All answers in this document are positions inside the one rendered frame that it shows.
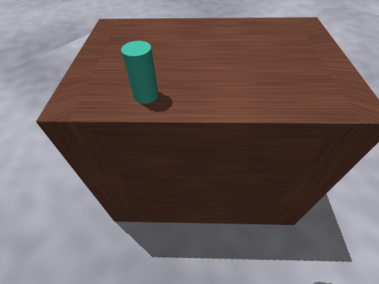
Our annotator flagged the can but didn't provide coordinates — can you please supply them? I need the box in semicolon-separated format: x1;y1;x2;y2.
121;41;159;104

